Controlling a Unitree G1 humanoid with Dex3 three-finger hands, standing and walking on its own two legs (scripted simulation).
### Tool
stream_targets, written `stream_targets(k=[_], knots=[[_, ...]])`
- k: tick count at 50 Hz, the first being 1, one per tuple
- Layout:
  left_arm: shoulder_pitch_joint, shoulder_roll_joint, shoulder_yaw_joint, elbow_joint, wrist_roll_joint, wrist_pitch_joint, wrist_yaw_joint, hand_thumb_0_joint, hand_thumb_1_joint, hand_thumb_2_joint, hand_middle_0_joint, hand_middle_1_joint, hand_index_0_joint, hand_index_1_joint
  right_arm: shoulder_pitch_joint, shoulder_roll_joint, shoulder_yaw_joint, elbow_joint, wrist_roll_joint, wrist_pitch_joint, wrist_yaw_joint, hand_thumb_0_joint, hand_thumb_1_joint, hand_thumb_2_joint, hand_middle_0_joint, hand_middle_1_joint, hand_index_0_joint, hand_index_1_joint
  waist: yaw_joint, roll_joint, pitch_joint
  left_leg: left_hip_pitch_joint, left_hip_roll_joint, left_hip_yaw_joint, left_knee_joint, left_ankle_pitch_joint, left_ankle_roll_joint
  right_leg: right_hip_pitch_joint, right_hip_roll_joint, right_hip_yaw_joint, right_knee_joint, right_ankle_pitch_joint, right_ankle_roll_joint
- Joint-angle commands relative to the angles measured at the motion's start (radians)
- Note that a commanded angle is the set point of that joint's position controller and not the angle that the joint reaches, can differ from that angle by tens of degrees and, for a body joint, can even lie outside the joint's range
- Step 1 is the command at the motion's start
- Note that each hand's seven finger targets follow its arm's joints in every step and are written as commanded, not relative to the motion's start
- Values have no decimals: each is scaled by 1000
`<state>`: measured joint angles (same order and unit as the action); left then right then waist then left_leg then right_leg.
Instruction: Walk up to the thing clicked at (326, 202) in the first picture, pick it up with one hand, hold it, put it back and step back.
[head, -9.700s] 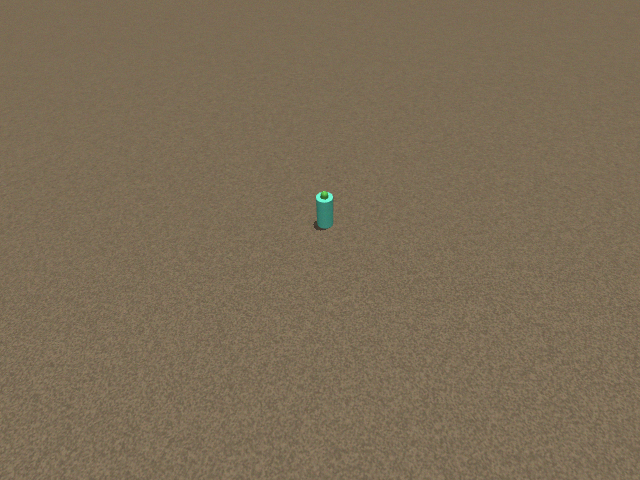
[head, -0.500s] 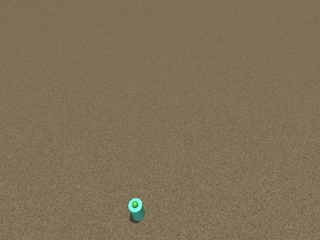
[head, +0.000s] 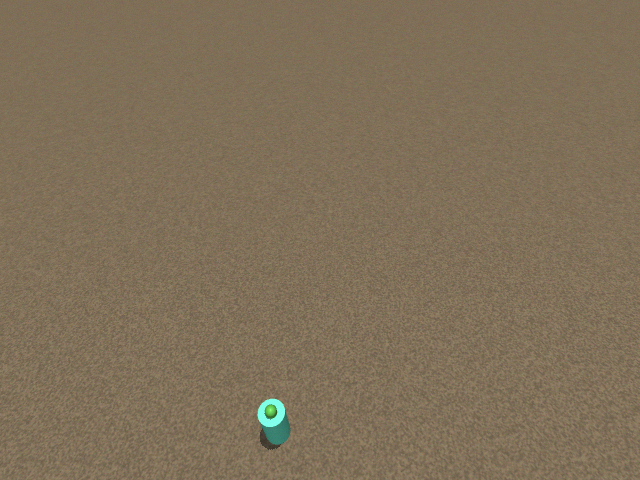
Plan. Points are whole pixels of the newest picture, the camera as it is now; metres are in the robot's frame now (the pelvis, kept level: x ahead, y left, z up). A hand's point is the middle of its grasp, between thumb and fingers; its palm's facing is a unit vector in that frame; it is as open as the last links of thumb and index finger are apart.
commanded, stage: stand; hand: left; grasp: from the side
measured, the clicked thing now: (274, 420) +0.44 +0.18 -0.69
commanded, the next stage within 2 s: go down in 0.24 s
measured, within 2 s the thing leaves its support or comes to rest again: neither
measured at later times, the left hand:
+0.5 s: hand out of the picture +0.13 +0.25 -0.16, palm faces +0.04 -0.95 -0.32, open 9.1 cm
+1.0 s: hand out of the picture +0.15 +0.27 -0.18, palm faces +0.03 -0.95 -0.32, open 16.5 cm
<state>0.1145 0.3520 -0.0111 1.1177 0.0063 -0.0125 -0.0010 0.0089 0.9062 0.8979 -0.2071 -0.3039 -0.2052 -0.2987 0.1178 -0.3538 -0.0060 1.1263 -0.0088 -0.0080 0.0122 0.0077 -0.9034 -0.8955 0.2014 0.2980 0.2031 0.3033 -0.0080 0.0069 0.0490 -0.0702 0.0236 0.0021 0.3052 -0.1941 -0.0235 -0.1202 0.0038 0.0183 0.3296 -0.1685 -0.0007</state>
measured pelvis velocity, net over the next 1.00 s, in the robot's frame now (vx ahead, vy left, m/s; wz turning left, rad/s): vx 0.00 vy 0.02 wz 0.03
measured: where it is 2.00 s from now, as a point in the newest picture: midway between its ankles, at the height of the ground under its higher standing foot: outside the picture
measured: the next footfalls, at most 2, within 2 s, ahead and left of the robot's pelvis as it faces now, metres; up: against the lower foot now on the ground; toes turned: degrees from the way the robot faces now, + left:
none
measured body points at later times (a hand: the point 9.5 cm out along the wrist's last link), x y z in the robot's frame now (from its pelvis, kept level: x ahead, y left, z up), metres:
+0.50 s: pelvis -0.01 +0.00 -0.01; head +0.04 +0.00 +0.43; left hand +0.13 +0.30 -0.14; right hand +0.08 -0.28 -0.14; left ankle -0.02 +0.13 -0.75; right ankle +0.01 -0.12 -0.75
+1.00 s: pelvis +0.00 +0.02 -0.06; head +0.07 +0.03 +0.39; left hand +0.15 +0.32 -0.16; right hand +0.17 -0.24 -0.14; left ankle -0.02 +0.13 -0.75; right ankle +0.01 -0.12 -0.75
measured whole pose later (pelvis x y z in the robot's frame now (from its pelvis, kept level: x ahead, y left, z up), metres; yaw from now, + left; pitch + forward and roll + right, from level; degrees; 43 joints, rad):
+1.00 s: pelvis +0.00 +0.02 -0.06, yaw +2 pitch +12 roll -1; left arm 0.21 0.32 0.16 0.52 0.06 0.25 -0.06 0.00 -0.35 0.17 -0.06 -0.11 -0.04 -0.13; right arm 0.22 -0.25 -0.02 0.61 0.02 -0.13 -0.06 0.01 -0.80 -0.87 0.20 0.30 0.20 0.30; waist -0.03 0.00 -0.09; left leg -0.65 0.01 -0.03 0.91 -0.48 0.00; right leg -0.65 -0.01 -0.01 0.87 -0.42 0.02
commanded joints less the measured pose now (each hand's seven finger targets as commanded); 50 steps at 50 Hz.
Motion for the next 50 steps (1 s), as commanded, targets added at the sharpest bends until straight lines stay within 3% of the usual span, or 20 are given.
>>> stream_targets(k=[1, 10, 16, 17, 18, 19, 20, 21, 22, 23, 24, 25, 26, 28, 32, 36, 40, 43, 47, 50], knots=[[-38, 223, 47, -60, 3, -21, 12, 0, 900, 900, -200, -300, -200, -301, -32, -213, -40, -62, -1, -17, -18, 0, -900, -900, 200, 300, 200, 300, 4, -10, -67, -3, 110, -77, -41, 133, 37, 13, -126, 92, -44, 175, -23], [-35, 219, 47, -59, 3, -20, 11, 0, 900, 900, -200, -300, -200, -301, -34, -217, -42, -61, -1, -15, -16, 0, -900, -900, 200, 300, 200, 300, 6, -3, -49, -15, 107, -79, -47, 74, 38, -5, -120, 96, -58, 90, -23], [-36, 224, 47, -61, 2, -22, 12, 0, 900, 900, -200, -300, -200, -301, -25, -209, -39, -60, 0, -14, -16, 0, -900, -900, 200, 300, 200, 300, 4, -2, -61, -15, 107, -79, -41, 107, 38, 8, -123, 95, -48, 140, -24], [-32, 223, 47, -62, 2, -22, 11, 0, 820, 820, -120, -220, -120, -221, -29, -214, -40, -61, -1, -16, -17, 0, -889, -913, 200, 301, 200, 301, 5, -6, -63, -10, 107, -78, -40, 110, 37, 6, -124, 97, -48, 146, -24], [-383, 45, 53, -413, -45, -116, 23, 0, 740, 740, -40, -140, -40, -141, -22, -41, 10, -344, 67, -72, -37, 0, -969, -923, 198, 300, 199, 300, -112, 35, -7, -176, -32, 47, 55, -1, 37, -203, -8, -12, 23, 46, -2], [-493, 116, 84, -361, -44, -111, 33, 0, 660, 660, 0, -60, 0, -61, 23, -69, 2, -290, 68, -75, -47, 0, -982, -927, 198, 301, 199, 301, -72, -25, -50, -176, -32, 40, 71, -19, 42, -132, -10, -21, 26, 0, 4], [-265, 189, 142, -117, -22, -62, 37, 0, 580, 580, 0, -56, 0, -68, 51, -95, -7, -265, 63, -67, -52, 0, -992, -931, 198, 301, 199, 301, -52, -47, -31, -217, -41, 43, 92, -49, 43, -150, -2, -34, 38, -51, -2], [-199, 174, 146, -87, -14, -49, 22, 0, 500, 500, -3, -76, 0, -83, 57, -97, -24, -297, 61, -59, -51, 0, -963, -922, 199, 301, 199, 301, -20, -30, -24, -246, -34, 46, 127, -29, 39, -182, -1, -35, 70, -49, -8], [-256, 196, 150, -133, 8, -50, 11, 0, 420, 420, 0, -77, 0, -84, 79, -97, -42, -314, 51, -62, -57, 0, -965, -923, 199, 301, 199, 301, -24, -43, -107, -250, -36, 41, 159, -3, 43, -182, -2, -31, 101, -20, -8], [-319, 275, 200, -196, 24, -64, 7, 0, 360, 340, 0, -81, 0, -88, 99, -104, -58, -329, 46, -72, -64, 0, -952, -918, 199, 301, 199, 301, -14, -19, -209, -240, -34, 34, 183, 34, 38, -155, -6, -28, 142, 34, -5], [-233, 279, 228, -162, 44, -54, -5, 0, 292, 282, 0, -85, 0, -92, 107, -102, -67, -355, 39, -79, -61, 0, -929, -911, 199, 301, 200, 301, -6, 12, -266, -257, -40, 31, 218, 80, 34, -144, -9, -30, 182, 85, -8], [-130, 248, 226, -104, 67, -37, -18, 0, 271, 271, -1, -87, 0, -95, 135, -94, -74, -364, 29, -78, -56, 0, -923, -909, 199, 301, 200, 301, 1, -16, -293, -300, -42, 23, 258, 98, 34, -152, -8, -31, 217, 103, -9], [-60, 235, 241, -104, 76, -24, -25, 0, 231, 259, -10, -91, -1, -97, 142, -90, -80, -387, 27, -80, -51, 0, -903, -903, 199, 301, 200, 301, 30, -18, -311, -316, -48, 23, 276, 115, 32, -138, -7, -31, 235, 115, -11], [-43, 213, 246, -230, 77, 10, -24, 0, 122, 196, -34, -69, -25, -73, 133, -80, -86, -439, 30, -84, -54, 0, -875, -893, 200, 301, 200, 301, 48, 64, -367, -273, -53, 24, 256, 160, 19, -112, -4, -28, 237, 144, -19], [-107, 180, 212, -283, 87, 131, -19, 0, -62, 154, -56, -54, -43, -64, 73, -73, -75, -516, 40, -91, -57, 0, -855, -888, 200, 301, 200, 301, 13, 21, -226, -346, -36, 3, 269, 75, 18, -234, 7, -47, 228, 30, -19], [-86, 143, 204, -405, 65, 191, -29, 0, -287, 151, -50, -84, -35, -98, 83, -58, -71, -569, 40, -115, -58, 0, -805, -876, 201, 301, 200, 301, -4, -14, -226, -393, -31, 2, 317, -14, 27, -306, 11, -54, 269, -60, -13], [-25, 155, 225, -517, 58, 206, -42, 0, -429, 136, -52, -90, -27, -114, 132, -55, -75, -577, 38, -140, -65, 0, -784, -872, 201, 301, 200, 301, -21, 3, -294, -410, -25, -1, 398, 56, 27, -338, 9, -53, 358, 15, -9], [-29, 185, 243, -653, 64, 200, -43, 0, -440, 158, -54, -111, -27, -136, 126, -52, -81, -609, 32, -159, -78, 0, -778, -871, 201, 301, 200, 301, -22, 52, -361, -410, -22, -8, 459, 133, 19, -361, 3, -50, 422, 84, -10], [84, 179, 253, -723, 66, 229, -45, 0, -467, 171, -57, -129, -30, -154, 115, -47, -74, -638, 30, -169, -90, 0, -790, -873, 200, 301, 200, 301, -21, 74, -350, -443, -15, -25, 490, 117, 13, -422, 7, -56, 465, 36, -15], [136, 169, 236, -818, 55, 265, -51, 0, -498, 137, -62, -108, -39, -130, 112, -54, -72, -656, 29, -171, -94, 0, -786, -871, 201, 300, 200, 300, -22, 81, -362, -463, -13, -37, 515, 151, 13, -424, 8, -61, 494, 53, -15]])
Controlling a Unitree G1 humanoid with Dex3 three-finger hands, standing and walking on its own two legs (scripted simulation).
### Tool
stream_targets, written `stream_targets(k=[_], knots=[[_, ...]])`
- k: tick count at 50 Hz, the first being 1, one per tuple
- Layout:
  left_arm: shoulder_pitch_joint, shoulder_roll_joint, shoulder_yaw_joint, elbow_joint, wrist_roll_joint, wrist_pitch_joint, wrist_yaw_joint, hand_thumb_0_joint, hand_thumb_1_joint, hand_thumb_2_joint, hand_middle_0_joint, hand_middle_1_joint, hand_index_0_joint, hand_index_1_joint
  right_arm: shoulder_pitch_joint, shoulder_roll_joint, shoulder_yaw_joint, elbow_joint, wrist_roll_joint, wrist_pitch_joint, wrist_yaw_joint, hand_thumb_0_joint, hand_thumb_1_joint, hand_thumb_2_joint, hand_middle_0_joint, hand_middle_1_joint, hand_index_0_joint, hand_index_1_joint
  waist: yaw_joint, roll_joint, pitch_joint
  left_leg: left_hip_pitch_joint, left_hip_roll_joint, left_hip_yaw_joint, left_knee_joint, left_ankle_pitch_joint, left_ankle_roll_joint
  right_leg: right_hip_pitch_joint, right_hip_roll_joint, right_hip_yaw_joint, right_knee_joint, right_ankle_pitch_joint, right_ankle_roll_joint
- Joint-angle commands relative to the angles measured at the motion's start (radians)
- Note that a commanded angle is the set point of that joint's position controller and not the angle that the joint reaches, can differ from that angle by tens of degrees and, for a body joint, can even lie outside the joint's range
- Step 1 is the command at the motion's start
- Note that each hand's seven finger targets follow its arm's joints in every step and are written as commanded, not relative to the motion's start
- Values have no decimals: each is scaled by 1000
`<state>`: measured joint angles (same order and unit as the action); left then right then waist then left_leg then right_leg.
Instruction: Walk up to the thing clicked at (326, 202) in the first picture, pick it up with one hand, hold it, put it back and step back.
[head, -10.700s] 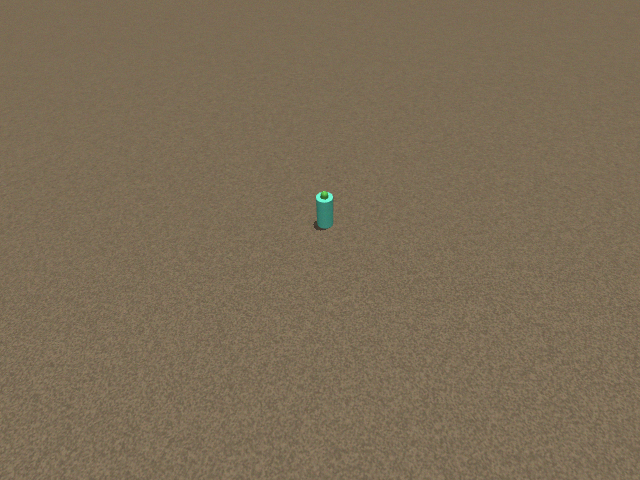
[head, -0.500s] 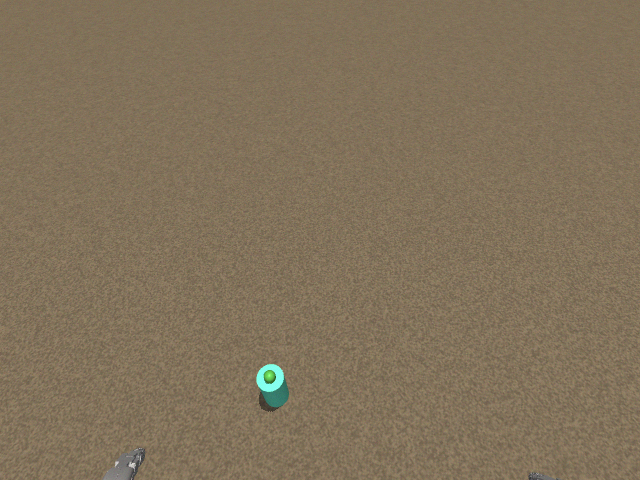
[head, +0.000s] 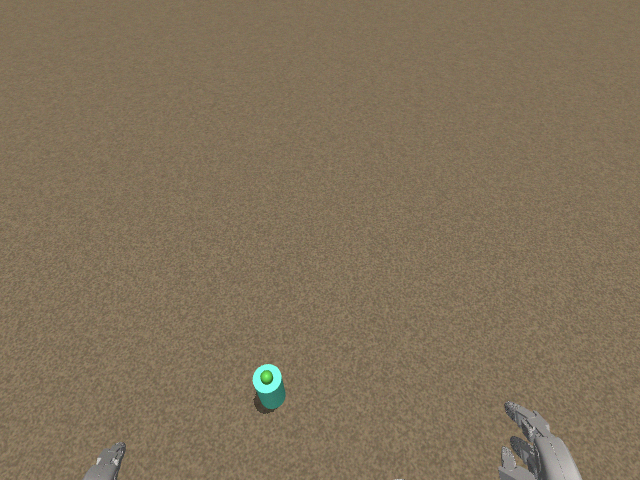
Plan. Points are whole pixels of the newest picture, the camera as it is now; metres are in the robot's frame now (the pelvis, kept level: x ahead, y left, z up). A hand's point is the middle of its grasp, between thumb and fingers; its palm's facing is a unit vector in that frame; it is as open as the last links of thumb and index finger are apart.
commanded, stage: go down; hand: left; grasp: from the side
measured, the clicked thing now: (269, 385) +0.44 +0.15 -0.63
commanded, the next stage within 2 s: none
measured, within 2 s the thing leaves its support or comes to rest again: neither
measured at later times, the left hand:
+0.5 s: hand out of the picture +0.13 +0.25 -0.14, palm faces +0.04 -0.95 -0.32, open 16.7 cm
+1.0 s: hand (155, 421) +0.27 +0.29 -0.23, palm faces +0.04 -0.98 -0.20, open 17.4 cm
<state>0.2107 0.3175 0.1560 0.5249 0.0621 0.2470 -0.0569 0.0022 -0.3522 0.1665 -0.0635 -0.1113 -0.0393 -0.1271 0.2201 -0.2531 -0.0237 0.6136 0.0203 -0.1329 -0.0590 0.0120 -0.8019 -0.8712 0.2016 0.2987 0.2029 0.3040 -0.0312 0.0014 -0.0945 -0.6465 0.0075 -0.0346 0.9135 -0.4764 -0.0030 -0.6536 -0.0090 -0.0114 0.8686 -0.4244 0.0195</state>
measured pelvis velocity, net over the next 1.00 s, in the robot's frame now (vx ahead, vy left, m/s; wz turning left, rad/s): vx -0.06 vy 0.00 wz -0.02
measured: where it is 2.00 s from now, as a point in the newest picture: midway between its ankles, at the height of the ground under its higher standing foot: outside the picture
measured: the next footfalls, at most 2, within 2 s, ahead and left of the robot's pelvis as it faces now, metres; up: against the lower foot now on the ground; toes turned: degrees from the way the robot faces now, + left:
none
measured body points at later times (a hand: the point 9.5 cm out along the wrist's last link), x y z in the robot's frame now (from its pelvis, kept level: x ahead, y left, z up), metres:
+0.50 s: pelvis -0.01 +0.00 -0.03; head +0.06 +0.01 +0.41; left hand +0.13 +0.30 -0.11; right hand +0.15 -0.25 -0.11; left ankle -0.02 +0.12 -0.69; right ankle +0.00 -0.14 -0.69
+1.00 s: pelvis -0.06 +0.00 -0.16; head +0.09 +0.03 +0.26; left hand +0.27 +0.35 -0.21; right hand +0.10 -0.28 -0.25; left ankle -0.02 +0.12 -0.69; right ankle +0.00 -0.14 -0.69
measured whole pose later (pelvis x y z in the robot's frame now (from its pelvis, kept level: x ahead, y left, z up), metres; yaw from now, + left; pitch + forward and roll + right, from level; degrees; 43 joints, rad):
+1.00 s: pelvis -0.06 +0.00 -0.16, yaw -1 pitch +29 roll -3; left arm -0.23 0.54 0.44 0.76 -0.08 -0.20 -0.35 -0.01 -0.54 0.09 -0.07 -0.09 -0.06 -0.09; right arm 0.17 -0.30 0.02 0.61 0.00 -0.22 -0.05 0.01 -0.89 -0.89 0.20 0.30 0.20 0.30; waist -0.08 -0.01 -0.19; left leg -1.51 0.00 -0.07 1.68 -0.68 -0.02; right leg -1.52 -0.01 -0.03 1.62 -0.62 0.01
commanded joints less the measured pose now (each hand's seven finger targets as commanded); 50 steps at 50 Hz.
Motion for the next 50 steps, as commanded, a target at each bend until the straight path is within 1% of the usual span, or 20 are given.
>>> stream_targets(k=[1, 4, 10, 11, 13, 21, 23, 24, 25, 28, 32, 36, 39, 41, 42, 44, 46, 48, 49, 50], knots=[[54, 203, 74, -242, -3, 20, 6, 0, -511, 134, -63, -108, -40, -130, 7, -153, -54, -150, 0, -48, -25, 0, -779, -869, 201, 300, 200, 300, 6, 99, -209, 107, 5, -4, -87, 430, -8, 88, 21, -32, -38, 292, -37], [83, 177, 61, -288, -12, 55, 6, 0, -490, 151, -61, -117, -42, -135, 2, -148, -51, -171, -3, -52, -32, 0, -777, -869, 201, 300, 200, 300, -10, 87, -200, 73, 12, -13, -65, 413, -7, 47, 23, -40, -16, 269, -35], [128, 189, 81, -377, -28, 93, 6, 0, -418, 175, -54, -115, -38, -131, 14, -138, -46, -203, -4, -63, -43, 0, -781, -871, 201, 300, 200, 300, -12, 73, -238, 12, 6, -11, -6, 390, -1, 33, 19, -41, 26, 271, -35], [139, 182, 82, -382, -29, 98, 7, 0, -450, 161, -53, -103, -32, -124, 17, -136, -47, -212, -4, -64, -46, 0, -787, -872, 201, 300, 200, 300, -13, 67, -234, 5, 2, -7, 5, 375, 1, 16, 20, -38, 27, 266, -33], [127, 198, 98, -400, -29, 98, 9, 0, -402, 185, -42, -104, -23, -124, 17, -137, -48, -223, -4, -68, -52, 0, -788, -874, 201, 300, 200, 300, -18, 56, -239, -16, 0, -6, 21, 355, 4, 3, 20, -37, 35, 259, -31], [177, 217, 134, -438, -39, 93, 5, 0, -407, 188, -33, -96, -12, -119, 26, -127, -44, -235, -5, -84, -70, 0, -824, -883, 201, 301, 200, 300, -12, 68, -241, -72, -8, -2, 53, 274, 9, -26, 22, -36, 51, 203, -31], [194, 205, 132, -434, -42, 90, 4, 0, -419, 189, -34, -95, -11, -119, 30, -123, -42, -236, -7, -92, -70, 0, -822, -882, 201, 300, 200, 300, -10, 72, -233, -90, -9, -2, 55, 257, 9, -31, 21, -37, 59, 189, -33], [197, 212, 138, -439, -45, 86, -2, 0, -422, 184, -33, -90, -11, -113, 30, -125, -43, -233, -7, -93, -70, 0, -839, -887, 201, 301, 200, 301, -4, 94, -245, -83, -6, -4, 56, 275, 6, -36, 23, -38, 70, 195, -36], [194, 201, 127, -436, -46, 81, -5, 0, -425, 180, -32, -87, -9, -111, 27, -125, -44, -238, -5, -93, -72, 0, -828, -884, 201, 300, 200, 300, -15, 86, -244, -81, -6, -6, 61, 267, 7, -54, 24, -38, 71, 188, -36], [129, 223, 140, -425, -49, 62, -8, 0, -422, 174, -35, -90, -15, -110, 36, -128, -41, -227, -8, -105, -75, 0, -839, -886, 201, 300, 200, 300, -33, 72, -225, -129, -6, -7, 82, 225, 14, -75, 21, -38, 76, 165, -32], [-66, 260, 182, -297, -60, -32, -20, 0, -468, 166, -39, -87, -20, -108, 19, -135, -36, -204, -10, -132, -72, 0, -860, -892, 200, 300, 200, 300, -53, 54, -164, -250, -4, -3, 157, 104, 21, -210, 18, -28, 140, 61, -31], [-237, 286, 216, -181, -103, -189, -89, 0, -525, 107, -54, -78, -45, -89, 20, -150, -41, -176, -14, -162, -49, 0, -911, -903, 200, 300, 199, 300, -53, 88, -229, -352, -5, -4, 248, 46, 18, -344, 9, -17, 273, 5, -38], [-322, 361, 270, -95, -135, -318, -171, 0, -559, 81, -62, -79, -56, -84, 15, -180, -48, -158, -16, -174, -33, 0, -912, -903, 200, 300, 199, 300, -35, 113, -331, -427, -5, -20, 329, -12, 17, -458, 5, -7, 386, -45, -40], [-393, 386, 277, -62, -147, -390, -222, 0, -574, 72, -62, -84, -57, -87, 21, -189, -47, -139, -17, -171, -26, 0, -904, -900, 200, 300, 199, 300, -34, 138, -408, -460, -8, -24, 384, 6, 13, -498, 1, 0, 447, -28, -42], [-443, 431, 306, -77, -151, -423, -238, 0, -585, 78, -64, -94, -59, -96, 31, -201, -46, -127, -18, -166, -24, 0, -898, -899, 200, 300, 200, 300, -16, 172, -467, -440, -3, -32, 399, 37, 6, -523, -1, -4, 485, -5, -48], [-450, 496, 356, 5, -144, -459, -265, 0, -549, 82, -59, -86, -52, -89, 37, -222, -47, -123, -20, -148, -20, 0, -891, -897, 200, 300, 199, 300, 5, 188, -514, -451, -3, -34, 445, 81, 2, -569, 4, -11, 536, 14, -54], [-484, 521, 390, 77, -153, -492, -286, 0, -576, 80, -63, -87, -55, -91, 32, -232, -35, -107, -20, -132, -11, 0, -884, -896, 200, 300, 199, 300, 17, 192, -531, -490, -4, -42, 485, 121, 0, -631, 6, -24, 593, 30, -59], [-463, 501, 411, 183, -167, -513, -304, 0, -611, 70, -66, -85, -57, -90, 35, -227, -24, -109, -18, -121, -1, 0, -879, -894, 200, 300, 199, 300, 22, 151, -552, -556, -10, -33, 526, 130, 9, -631, 8, -25, 619, 46, -61], [-504, 540, 439, 173, -174, -526, -311, 0, -589, 78, -65, -81, -54, -88, 37, -235, -24, -104, -17, -113, 4, 0, -878, -895, 200, 300, 199, 299, 28, 139, -575, -573, -12, -33, 536, 130, 10, -623, 9, -27, 630, 47, -60], [-523, 534, 435, 200, -180, -535, -329, 0, -606, 73, -65, -80, -55, -87, 38, -237, -25, -96, -18, -106, 7, 0, -878, -895, 200, 299, 199, 299, 25, 137, -583, -596, -12, -31, 555, 126, 13, -637, 9, -25, 645, 46, -60]])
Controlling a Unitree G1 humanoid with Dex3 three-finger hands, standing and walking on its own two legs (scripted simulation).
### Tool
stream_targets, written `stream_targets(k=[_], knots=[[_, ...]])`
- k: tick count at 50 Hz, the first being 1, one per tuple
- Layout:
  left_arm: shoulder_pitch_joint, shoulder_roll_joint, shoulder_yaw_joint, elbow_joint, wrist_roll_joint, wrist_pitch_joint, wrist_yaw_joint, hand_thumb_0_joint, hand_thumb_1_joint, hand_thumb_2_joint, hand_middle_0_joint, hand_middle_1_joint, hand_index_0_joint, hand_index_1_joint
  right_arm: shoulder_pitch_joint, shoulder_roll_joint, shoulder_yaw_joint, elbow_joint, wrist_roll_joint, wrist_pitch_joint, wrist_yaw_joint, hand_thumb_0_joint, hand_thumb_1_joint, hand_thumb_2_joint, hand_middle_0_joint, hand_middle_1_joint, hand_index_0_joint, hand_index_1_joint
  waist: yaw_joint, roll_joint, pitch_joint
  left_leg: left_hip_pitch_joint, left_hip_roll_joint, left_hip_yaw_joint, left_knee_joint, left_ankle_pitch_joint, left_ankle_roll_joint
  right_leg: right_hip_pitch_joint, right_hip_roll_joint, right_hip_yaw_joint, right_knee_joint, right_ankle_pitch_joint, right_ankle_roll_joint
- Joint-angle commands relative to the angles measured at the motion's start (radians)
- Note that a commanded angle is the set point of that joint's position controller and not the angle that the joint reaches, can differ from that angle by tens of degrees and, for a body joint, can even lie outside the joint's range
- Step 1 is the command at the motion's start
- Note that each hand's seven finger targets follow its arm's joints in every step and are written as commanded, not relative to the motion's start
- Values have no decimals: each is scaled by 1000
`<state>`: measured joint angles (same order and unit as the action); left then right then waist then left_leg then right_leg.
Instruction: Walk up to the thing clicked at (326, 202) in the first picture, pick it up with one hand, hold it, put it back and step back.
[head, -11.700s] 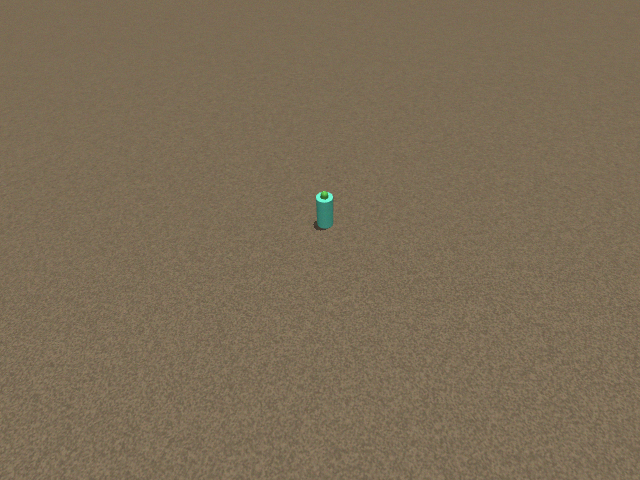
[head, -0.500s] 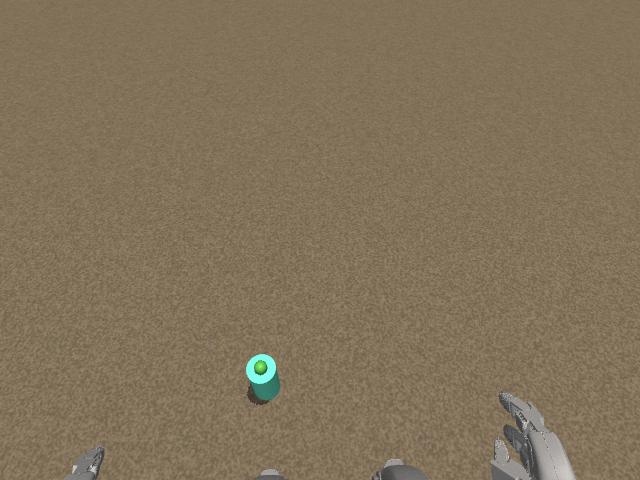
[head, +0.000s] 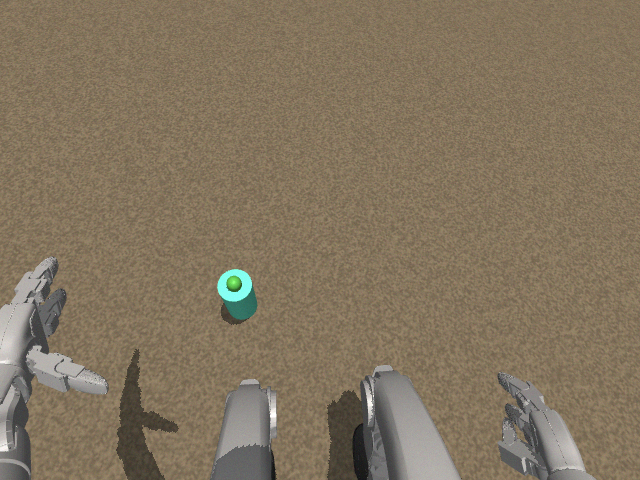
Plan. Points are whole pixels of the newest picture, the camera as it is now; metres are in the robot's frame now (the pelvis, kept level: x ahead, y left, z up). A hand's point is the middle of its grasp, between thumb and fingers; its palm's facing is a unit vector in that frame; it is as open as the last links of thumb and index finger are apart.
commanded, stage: go down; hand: left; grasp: from the side
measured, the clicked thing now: (238, 294) +0.50 +0.16 -0.47
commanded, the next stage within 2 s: approach in 1.34 s
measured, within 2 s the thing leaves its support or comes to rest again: neither
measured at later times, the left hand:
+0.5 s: hand (88, 294) +0.40 +0.33 -0.13, palm faces +0.05 -0.99 -0.10, open 17.2 cm
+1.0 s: hand (90, 273) +0.44 +0.35 -0.15, palm faces +0.04 -1.00 -0.08, open 17.1 cm
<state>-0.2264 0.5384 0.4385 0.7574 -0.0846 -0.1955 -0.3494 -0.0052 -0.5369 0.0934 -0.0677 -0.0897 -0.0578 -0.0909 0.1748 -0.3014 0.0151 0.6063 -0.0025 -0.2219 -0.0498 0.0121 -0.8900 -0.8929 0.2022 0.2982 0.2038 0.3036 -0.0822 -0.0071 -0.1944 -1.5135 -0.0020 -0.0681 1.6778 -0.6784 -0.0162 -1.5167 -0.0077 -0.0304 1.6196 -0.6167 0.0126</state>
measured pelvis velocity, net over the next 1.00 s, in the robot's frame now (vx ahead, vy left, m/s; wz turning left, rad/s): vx -0.05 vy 0.01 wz -0.06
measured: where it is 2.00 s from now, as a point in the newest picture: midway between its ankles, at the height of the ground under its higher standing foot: outside the picture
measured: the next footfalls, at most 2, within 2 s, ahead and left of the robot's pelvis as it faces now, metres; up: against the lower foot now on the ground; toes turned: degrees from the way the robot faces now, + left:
none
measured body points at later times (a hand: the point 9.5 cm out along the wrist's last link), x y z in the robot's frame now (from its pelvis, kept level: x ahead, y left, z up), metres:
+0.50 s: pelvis -0.04 +0.00 -0.11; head +0.16 +0.05 +0.29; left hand +0.39 +0.39 -0.12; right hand +0.07 -0.28 -0.21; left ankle +0.04 +0.12 -0.53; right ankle +0.06 -0.13 -0.53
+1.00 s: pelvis -0.05 +0.01 -0.17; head +0.17 +0.06 +0.23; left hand +0.43 +0.40 -0.14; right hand +0.04 -0.28 -0.26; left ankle +0.04 +0.12 -0.53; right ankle +0.06 -0.13 -0.53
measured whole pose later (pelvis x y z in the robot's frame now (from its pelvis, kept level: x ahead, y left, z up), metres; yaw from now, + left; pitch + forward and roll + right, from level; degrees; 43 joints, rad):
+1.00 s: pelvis -0.05 +0.01 -0.17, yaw -3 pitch +33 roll -7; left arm -0.81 0.91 0.70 1.15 -0.09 -0.37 -0.62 -0.01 -0.45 0.05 -0.04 -0.08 -0.05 -0.06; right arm 0.18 -0.35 0.14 0.65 -0.04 -0.14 0.00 0.01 -0.89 -0.89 0.20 0.30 0.21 0.30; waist -0.19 -0.01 -0.10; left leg -2.10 -0.03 -0.12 2.22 -0.69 -0.01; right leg -2.07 -0.01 -0.06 2.11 -0.62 0.03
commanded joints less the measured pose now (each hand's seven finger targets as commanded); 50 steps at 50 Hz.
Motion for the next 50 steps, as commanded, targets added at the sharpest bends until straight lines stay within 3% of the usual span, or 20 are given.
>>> stream_targets(k=[1, 6, 8, 13, 14, 17, 18, 24, 31, 32, 35, 40, 48, 50], knots=[[-139, 325, 158, -33, -38, -103, -53, 0, -605, 71, -65, -78, -55, -84, 93, -195, -67, -84, 3, -11, 0, 0, -879, -895, 200, 299, 199, 299, 60, 138, -498, 253, -4, 6, -186, 326, 30, 220, 7, -6, -99, 240, -52], [-400, 417, 196, -49, -62, -181, -121, 0, -554, 63, -50, -61, -43, -64, 111, -200, -60, -52, -4, -10, 4, 0, -882, -896, 200, 300, 199, 299, -1, 89, -582, 134, -5, 33, -57, 301, 49, 223, 4, 27, -64, 248, -37], [-459, 447, 209, 0, -59, -210, -141, 0, -529, 64, -45, -69, -44, -66, 118, -208, -54, -33, -7, -10, 4, 0, -880, -895, 200, 299, 200, 299, -13, 116, -549, 105, -3, 27, -36, 252, 47, 132, 7, 13, -24, 199, -42], [-513, 525, 250, 112, -53, -242, -180, 0, -502, 66, -45, -81, -46, -75, 121, -219, -27, -23, -13, 3, 10, 0, -884, -895, 200, 299, 200, 299, 4, 157, -513, 39, -5, 19, -11, 142, 40, 25, 9, -4, 34, 96, -52], [-501, 534, 256, 140, -50, -241, -184, 0, -475, 68, -43, -78, -44, -72, 127, -219, -21, -19, -16, 6, 13, 0, -880, -895, 200, 299, 200, 299, 9, 168, -528, 41, -3, 22, -1, 160, 37, 36, 8, -6, 49, 109, -51], [-549, 579, 270, 157, -48, -238, -205, 0, -464, 65, -43, -74, -42, -68, 129, -227, -10, -21, -16, 17, 20, 0, -880, -895, 200, 299, 200, 299, 8, 191, -536, 4, -2, 27, 19, 121, 36, 5, 10, -13, 76, 76, -51], [-542, 557, 256, 182, -51, -236, -211, 0, -462, 58, -43, -67, -42, -61, 124, -232, -9, -20, -17, 20, 21, 0, -884, -896, 200, 300, 200, 300, 6, 198, -527, 4, -1, 22, 25, 128, 35, -15, 12, -22, 94, 86, -53], [-683, 654, 297, 127, -53, -250, -230, 0, -478, 37, -45, -58, -46, -50, 137, -254, 1, -8, -18, 34, 24, 0, -894, -898, 200, 299, 200, 299, -15, 251, -556, -6, 5, 5, 79, 144, 33, -93, 9, -39, 175, 106, -56], [-739, 652, 285, 185, -41, -251, -251, 0, -481, 42, -45, -65, -45, -57, 151, -266, 8, 10, -29, 46, 29, 0, -894, -899, 200, 299, 200, 299, -48, 270, -513, -64, 3, 5, 138, 136, 32, -166, 4, -48, 228, 104, -57], [-752, 683, 300, 180, -39, -249, -252, 0, -485, 43, -42, -65, -43, -56, 146, -274, 8, 7, -28, 48, 28, 0, -895, -899, 200, 299, 200, 299, -39, 265, -518, -70, 2, 3, 141, 117, 35, -182, 4, -50, 232, 89, -56], [-786, 694, 296, 177, -44, -244, -262, 0, -499, 37, -46, -66, -47, -57, 159, -273, 13, 6, -32, 52, 28, 0, -895, -898, 200, 299, 200, 299, -55, 237, -545, -108, -3, 24, 183, 117, 42, -137, 4, -47, 228, 90, -51], [-828, 739, 304, 186, -34, -241, -267, 0, -472, 49, -39, -73, -42, -63, 157, -286, 25, 11, -32, 59, 28, 0, -892, -898, 200, 299, 200, 299, -57, 287, -530, -91, 2, -7, 183, 98, 34, -219, 3, -67, 279, 78, -55], [-868, 773, 316, 193, -31, -240, -277, 0, -422, 64, -37, -80, -39, -69, 166, -300, 43, 6, -40, 70, 31, 0, -889, -897, 200, 299, 200, 299, -80, 292, -528, -124, -3, -5, 234, 144, 36, -228, 2, -77, 309, 108, -55], [-875, 759, 300, 202, -31, -237, -281, 0, -423, 71, -37, -81, -37, -72, 161, -299, 45, 1, -39, 74, 32, 0, -890, -898, 200, 299, 200, 299, -82, 280, -503, -141, -2, -5, 238, 128, 37, -241, 3, -79, 310, 93, -54]])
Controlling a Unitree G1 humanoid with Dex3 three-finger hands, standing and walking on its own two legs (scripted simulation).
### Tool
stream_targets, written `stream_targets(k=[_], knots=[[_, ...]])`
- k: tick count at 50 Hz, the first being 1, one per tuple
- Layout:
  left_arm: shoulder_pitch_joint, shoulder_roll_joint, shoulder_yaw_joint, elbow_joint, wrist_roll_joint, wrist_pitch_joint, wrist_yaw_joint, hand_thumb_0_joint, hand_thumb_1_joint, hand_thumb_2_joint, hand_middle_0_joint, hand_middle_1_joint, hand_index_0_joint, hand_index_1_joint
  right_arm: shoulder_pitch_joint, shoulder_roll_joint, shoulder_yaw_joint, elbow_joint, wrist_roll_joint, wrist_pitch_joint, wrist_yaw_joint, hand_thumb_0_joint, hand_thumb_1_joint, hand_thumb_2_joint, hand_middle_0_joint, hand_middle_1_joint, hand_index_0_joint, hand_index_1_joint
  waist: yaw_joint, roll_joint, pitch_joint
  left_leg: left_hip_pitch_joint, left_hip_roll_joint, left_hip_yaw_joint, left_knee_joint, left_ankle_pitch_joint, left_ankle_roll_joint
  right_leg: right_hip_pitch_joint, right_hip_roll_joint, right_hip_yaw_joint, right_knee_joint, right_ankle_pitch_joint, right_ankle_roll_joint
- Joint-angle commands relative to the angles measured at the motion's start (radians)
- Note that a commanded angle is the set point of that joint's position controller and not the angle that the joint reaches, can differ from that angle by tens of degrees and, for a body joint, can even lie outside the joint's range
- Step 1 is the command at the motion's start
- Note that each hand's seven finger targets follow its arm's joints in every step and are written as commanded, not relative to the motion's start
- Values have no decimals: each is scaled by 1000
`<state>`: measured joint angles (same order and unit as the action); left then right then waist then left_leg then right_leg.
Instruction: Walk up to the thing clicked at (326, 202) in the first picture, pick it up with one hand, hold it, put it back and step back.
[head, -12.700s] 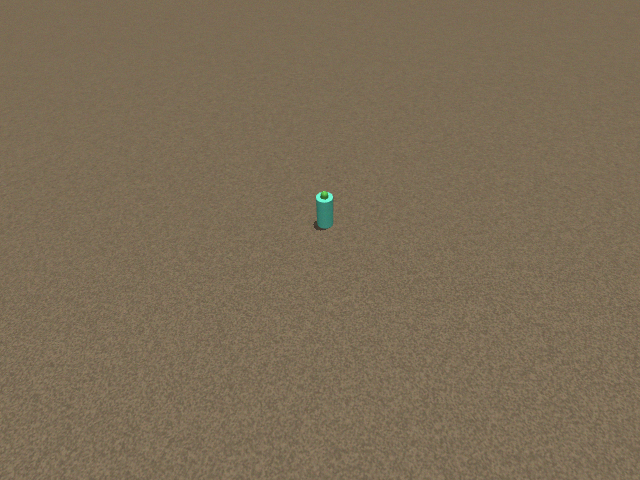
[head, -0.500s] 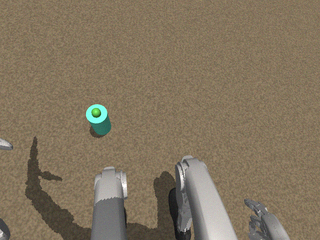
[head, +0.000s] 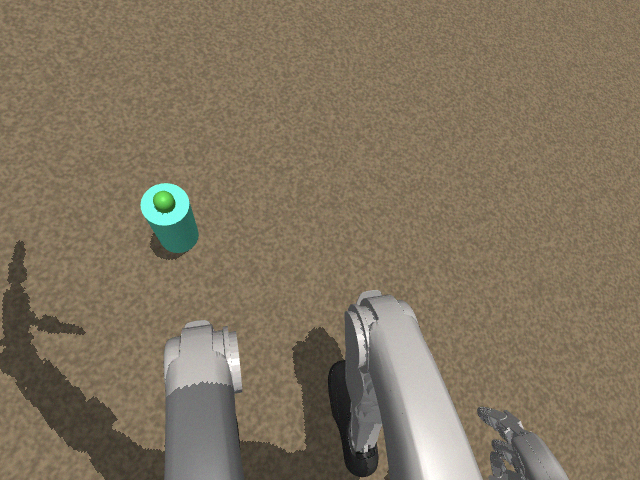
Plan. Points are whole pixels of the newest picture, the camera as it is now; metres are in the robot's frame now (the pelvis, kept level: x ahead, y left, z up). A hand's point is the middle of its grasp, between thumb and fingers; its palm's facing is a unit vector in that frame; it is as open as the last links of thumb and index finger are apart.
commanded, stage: go down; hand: left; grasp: from the side
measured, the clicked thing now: (171, 218) +0.54 +0.18 -0.30
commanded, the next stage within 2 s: approach in 0.34 s
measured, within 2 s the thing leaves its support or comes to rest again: neither
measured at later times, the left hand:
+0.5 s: hand out of the picture +0.48 +0.37 +0.01, palm faces +0.08 -0.99 -0.08, open 16.7 cm
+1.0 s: hand (79, 212) +0.51 +0.29 -0.18, palm faces +0.03 -1.00 +0.01, open 17.2 cm
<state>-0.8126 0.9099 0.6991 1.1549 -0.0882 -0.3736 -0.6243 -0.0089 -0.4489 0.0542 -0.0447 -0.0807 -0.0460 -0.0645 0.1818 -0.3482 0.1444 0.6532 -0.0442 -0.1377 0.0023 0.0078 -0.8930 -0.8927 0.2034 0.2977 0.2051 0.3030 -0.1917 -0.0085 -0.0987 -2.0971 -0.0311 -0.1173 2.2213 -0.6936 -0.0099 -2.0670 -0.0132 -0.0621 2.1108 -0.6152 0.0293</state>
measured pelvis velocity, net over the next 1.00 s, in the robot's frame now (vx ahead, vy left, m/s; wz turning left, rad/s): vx -0.01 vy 0.01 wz -0.10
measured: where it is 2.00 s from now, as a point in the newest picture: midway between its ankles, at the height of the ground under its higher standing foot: (291, 459)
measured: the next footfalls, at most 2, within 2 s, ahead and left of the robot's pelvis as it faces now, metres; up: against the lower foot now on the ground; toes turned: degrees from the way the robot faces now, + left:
none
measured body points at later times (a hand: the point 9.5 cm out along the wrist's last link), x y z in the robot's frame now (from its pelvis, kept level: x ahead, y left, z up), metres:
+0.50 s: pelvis +0.00 +0.00 -0.02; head +0.22 +0.08 +0.37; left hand +0.47 +0.43 +0.02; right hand +0.09 -0.28 -0.10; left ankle +0.08 +0.12 -0.36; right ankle +0.12 -0.13 -0.36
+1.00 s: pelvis -0.01 +0.01 -0.07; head +0.25 +0.12 +0.28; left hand +0.50 +0.34 -0.17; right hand +0.08 -0.27 -0.12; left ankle +0.08 +0.12 -0.36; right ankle +0.12 -0.13 -0.36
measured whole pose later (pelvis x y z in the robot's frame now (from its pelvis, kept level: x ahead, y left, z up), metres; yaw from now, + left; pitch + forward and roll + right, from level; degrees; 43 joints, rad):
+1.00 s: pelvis -0.01 +0.01 -0.07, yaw -6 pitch +25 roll -14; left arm -0.88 0.98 0.65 1.37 -0.06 -0.69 -0.50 -0.01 -0.48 0.06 -0.05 -0.11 -0.05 -0.10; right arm 0.03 -0.38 0.36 0.57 -0.19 -0.06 0.05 0.00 -0.89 -0.89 0.20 0.30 0.20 0.30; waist -0.32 -0.16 0.15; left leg -2.23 -0.03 -0.23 2.48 -0.71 -0.01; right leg -2.15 0.01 -0.15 2.28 -0.59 0.05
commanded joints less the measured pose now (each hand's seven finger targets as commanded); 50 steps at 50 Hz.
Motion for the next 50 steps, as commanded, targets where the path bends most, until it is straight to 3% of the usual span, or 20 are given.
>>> stream_targets(k=[1, 8, 10, 15, 16, 20, 22, 24, 25, 28, 31, 32, 35, 36, 41, 43, 47, 48, 50], knots=[[-281, 419, 65, -198, -28, -58, -6, 0, -422, 62, -42, -82, -43, -71, 155, -259, -83, -50, 0, -8, -20, 0, -889, -897, 200, 300, 200, 299, 35, 295, -616, 447, 26, 46, -300, 157, 30, 316, 9, -48, -179, 104, -71], [-333, 424, 39, -211, -25, -51, -16, 0, -373, 75, -36, -79, -36, -68, 154, -267, -69, -51, -4, 1, -19, 0, -885, -897, 200, 300, 200, 300, 11, 327, -601, 442, 29, 36, -288, 154, 28, 291, 8, -60, -157, 102, -72], [-329, 450, 57, -214, -23, -51, -16, 0, -372, 81, -35, -87, -37, -75, 154, -273, -68, -52, -6, 4, -18, 0, -884, -897, 200, 300, 200, 300, 16, 337, -603, 447, 30, 32, -284, 143, 28, 281, 10, -62, -155, 96, -72], [-353, 463, 52, -225, -26, -53, -15, 0, -362, 78, -37, -82, -37, -71, 144, -278, -61, -62, -5, 11, -19, 0, -885, -897, 200, 300, 200, 300, 8, 331, -589, 421, 31, 25, -287, 90, 32, 275, 11, -64, -154, 63, -68], [-347, 442, 43, -213, -26, -53, -18, 0, -364, 86, -35, -89, -37, -78, 150, -276, -59, -56, -5, 12, -17, 0, -884, -897, 200, 300, 200, 300, 3, 343, -580, 434, 32, 18, -291, 99, 28, 256, 10, -68, -145, 70, -70], [-330, 476, 60, -202, -27, -51, -23, 0, -350, 96, -34, -92, -35, -80, 150, -285, -54, -63, -5, 18, -19, 0, -877, -895, 200, 300, 200, 300, 10, 352, -599, 454, 32, 13, -278, 142, 25, 255, 11, -69, -135, 99, -71], [-350, 464, 49, -203, -32, -51, -27, 0, -374, 151, -50, -140, -34, -148, 147, -282, -50, -64, -7, 18, -19, 0, -891, -898, 201, 300, 200, 300, -3, 349, -588, 440, 31, 20, -267, 145, 28, 264, 12, -66, -141, 104, -70], [-325, 469, 58, -195, -36, -58, -33, 0, -418, 5, -65, -64, -56, -61, 142, -286, -47, -67, -8, 19, -19, 0, -884, -895, 199, 300, 199, 300, -4, 335, -564, 415, 30, 20, -258, 144, 30, 259, 14, -70, -139, 99, -69], [-297, 465, 66, -162, -41, -61, -35, 0, -402, 16, -59, -66, -50, -63, 143, -285, -42, -64, -9, 18, -18, 0, -882, -895, 199, 300, 199, 300, -8, 314, -558, 399, 30, 21, -245, 148, 33, 267, 15, -70, -139, 102, -67], [-274, 392, 40, -98, -66, -85, -45, 0, -426, 6, -66, -75, -59, -70, 138, -286, -28, -74, -14, 14, -13, 0, -885, -894, 199, 300, 199, 300, -43, 248, -511, 336, 30, 17, -210, 154, 37, 273, 20, -80, -133, 110, -61], [-277, 368, 29, -41, -82, -116, -38, 0, -406, 19, -58, -77, -54, -70, 120, -295, -11, -81, -21, 14, -8, 0, -876, -892, 199, 300, 199, 300, -57, 245, -465, 327, 36, 2, -193, 139, 34, 232, 24, -90, -113, 100, -61], [-284, 346, 10, -23, -78, -125, -33, 0, -415, 24, -57, -77, -53, -71, 120, -297, -5, -86, -25, 14, -5, 0, -876, -892, 199, 300, 199, 300, -75, 250, -446, 321, 37, -2, -186, 128, 34, 229, 25, -97, -109, 96, -61], [-299, 357, -13, 11, -60, -165, -5, 0, -458, 32, -57, -88, -54, -83, 114, -299, 14, -86, -41, 21, 3, 0, -870, -890, 199, 300, 199, 300, -78, 243, -439, 292, 39, -3, -161, 101, 33, 236, 30, -102, -93, 77, -59], [-308, 330, -31, 15, -56, -184, 3, 0, -458, 42, -48, -87, -47, -80, 101, -301, 19, -90, -48, 23, 5, 0, -869, -890, 199, 300, 199, 300, -84, 253, -438, 307, 42, -6, -149, 115, 31, 225, 31, -105, -81, 93, -59], [-378, 410, -6, -46, -37, -298, 65, 0, -493, 59, -47, -106, -46, -100, 75, -317, 57, -91, -93, 45, 21, 0, -882, -894, 199, 300, 199, 300, -90, 355, -505, 371, 51, -7, -102, 177, 13, 268, 37, -116, -32, 136, -57], [-358, 394, -21, -6, -20, -334, 89, 0, -487, 73, -45, -117, -44, -112, 58, -325, 74, -77, -113, 60, 27, 0, -888, -896, 199, 300, 199, 300, -107, 403, -484, 409, 56, -21, -93, 190, 2, 245, 38, -129, -12, 146, -59], [-368, 427, -21, -1, -2, -408, 135, 0, -513, 81, -46, -118, -43, -114, 6, -348, 117, -81, -145, 88, 33, 0, -900, -900, 199, 300, 199, 300, -127, 469, -430, 430, 66, -51, -82, 211, -13, 217, 36, -152, 29, 160, -60], [-359, 474, 18, 2, -2, -422, 153, 0, -526, 86, -45, -122, -40, -120, -3, -360, 125, -93, -156, 94, 34, 0, -904, -902, 199, 300, 199, 300, -127, 474, -457, 442, 67, -50, -60, 241, -12, 242, 40, -156, 35, 184, -58], [-349, 433, -10, 74, -1, -446, 173, 0, -525, 97, -39, -131, -37, -126, -20, -365, 149, -97, -168, 105, 37, 0, -905, -902, 199, 300, 199, 300, -162, 455, -413, 411, 69, -58, -44, 247, -11, 250, 43, -168, 41, 193, -56]])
